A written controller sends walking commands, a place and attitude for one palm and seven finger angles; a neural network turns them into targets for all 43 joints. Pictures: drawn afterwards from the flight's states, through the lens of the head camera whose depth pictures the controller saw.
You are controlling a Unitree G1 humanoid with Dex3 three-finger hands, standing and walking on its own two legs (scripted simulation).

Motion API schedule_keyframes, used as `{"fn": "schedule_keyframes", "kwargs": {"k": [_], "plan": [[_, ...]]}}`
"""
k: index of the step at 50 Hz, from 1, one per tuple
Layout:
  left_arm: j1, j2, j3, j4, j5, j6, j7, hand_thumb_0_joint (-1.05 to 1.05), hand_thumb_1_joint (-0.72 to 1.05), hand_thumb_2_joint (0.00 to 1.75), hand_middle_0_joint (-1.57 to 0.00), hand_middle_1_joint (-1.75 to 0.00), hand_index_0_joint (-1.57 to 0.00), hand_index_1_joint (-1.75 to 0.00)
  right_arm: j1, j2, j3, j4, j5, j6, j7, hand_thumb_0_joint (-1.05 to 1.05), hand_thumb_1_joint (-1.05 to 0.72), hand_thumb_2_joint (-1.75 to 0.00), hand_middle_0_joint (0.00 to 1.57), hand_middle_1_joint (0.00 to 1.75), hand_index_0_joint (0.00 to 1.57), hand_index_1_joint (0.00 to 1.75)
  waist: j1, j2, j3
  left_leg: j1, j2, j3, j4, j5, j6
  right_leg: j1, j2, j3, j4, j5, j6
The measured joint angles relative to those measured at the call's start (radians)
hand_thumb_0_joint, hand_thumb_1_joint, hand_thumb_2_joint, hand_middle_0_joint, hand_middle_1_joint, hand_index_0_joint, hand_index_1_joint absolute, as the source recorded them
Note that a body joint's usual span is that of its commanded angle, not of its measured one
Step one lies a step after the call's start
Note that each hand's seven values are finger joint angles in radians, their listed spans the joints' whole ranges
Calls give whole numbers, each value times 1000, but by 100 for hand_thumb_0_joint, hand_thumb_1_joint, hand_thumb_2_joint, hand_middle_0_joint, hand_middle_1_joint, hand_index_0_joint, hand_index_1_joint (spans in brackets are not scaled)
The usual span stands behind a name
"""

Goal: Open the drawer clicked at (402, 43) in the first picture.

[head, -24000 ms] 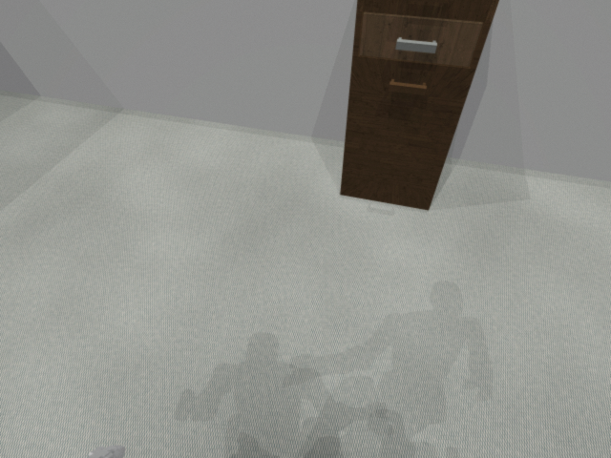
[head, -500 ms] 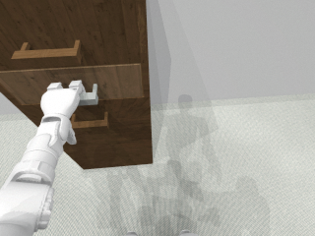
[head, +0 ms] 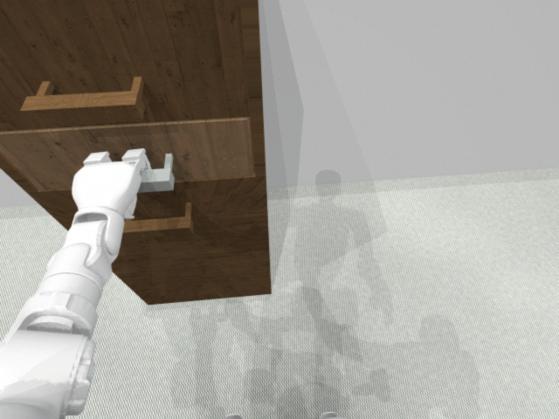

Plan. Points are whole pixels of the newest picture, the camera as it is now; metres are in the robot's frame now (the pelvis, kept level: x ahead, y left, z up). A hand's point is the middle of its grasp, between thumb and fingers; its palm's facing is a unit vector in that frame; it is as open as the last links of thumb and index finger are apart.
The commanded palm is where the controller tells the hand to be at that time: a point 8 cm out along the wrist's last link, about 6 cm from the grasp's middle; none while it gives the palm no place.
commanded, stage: close the thumb around the handle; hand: left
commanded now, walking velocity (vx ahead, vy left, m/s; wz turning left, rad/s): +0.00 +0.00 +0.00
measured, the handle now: (132, 171) +0.49 +0.23 +0.03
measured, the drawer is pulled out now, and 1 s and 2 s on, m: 0.00 0.03 0.09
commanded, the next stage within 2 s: pull the drawer open in 0.14 s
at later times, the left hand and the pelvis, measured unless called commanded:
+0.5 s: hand (124, 210) +0.43 +0.24 +0.01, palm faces -0.03 -0.06 -1.00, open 5.9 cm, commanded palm +0.38 +0.25 +0.06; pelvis +0.01 +0.01 +0.01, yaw -2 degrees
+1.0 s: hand (121, 220) +0.41 +0.24 +0.01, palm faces -0.06 -0.04 -1.00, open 6.0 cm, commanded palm +0.38 +0.25 +0.06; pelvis +0.01 +0.00 +0.01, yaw +1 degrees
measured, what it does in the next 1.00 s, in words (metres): stands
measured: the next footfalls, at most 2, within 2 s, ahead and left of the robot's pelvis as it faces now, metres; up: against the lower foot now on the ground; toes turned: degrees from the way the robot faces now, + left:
none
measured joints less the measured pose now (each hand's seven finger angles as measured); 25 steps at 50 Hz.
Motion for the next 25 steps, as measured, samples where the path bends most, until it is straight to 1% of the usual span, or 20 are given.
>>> {"fn": "schedule_keyframes", "kwargs": {"k": [2, 6, 16, 21, 25], "plan": [[5, -2, 0, -4, 1, -2, 4, 0, 64, 79, -37, -131, -41, -132, -2, 0, -1, 1, -1, 0, 1, 0, -91, -90, 21, 30, 20, 30, 2, 0, 0, 1, 0, 1, 0, -1, 1, 1, 0, 1, 0, -1, 1], [15, -5, -1, -11, 4, 2, 14, -1, 65, 78, -34, -133, -40, -133, -6, 1, 0, 3, -1, 3, 2, 0, -91, -90, 21, 30, 20, 30, 3, -1, -1, 4, 0, 3, -1, -3, 2, 3, 0, 4, 0, -2, 2], [30, -7, 2, -25, 0, 6, 6, 0, 66, 77, -33, -135, -40, -133, -13, 0, -1, 0, -1, 7, 1, 0, -91, -90, 21, 30, 20, 30, 2, -2, -1, 16, 0, 7, -9, -2, 3, 13, 0, 8, -8, 0, 3], [95, -8, 21, -94, -16, 16, -4, 0, 67, 75, -30, -135, -39, -132, -13, 2, -9, -14, 2, 10, 8, 0, -91, -90, 21, 30, 20, 30, 0, 2, -2, 36, 5, 21, -24, -4, 4, 28, 6, 23, -23, 4, 6], [166, -19, 23, -175, -29, 34, 0, 0, 68, 75, -28, -135, -38, -132, -12, 2, -13, -22, 5, 9, 14, 0, -91, -90, 21, 30, 20, 30, 3, 4, 0, 59, 6, 27, -39, -6, 6, 50, 8, 31, -40, 5, 8]]}}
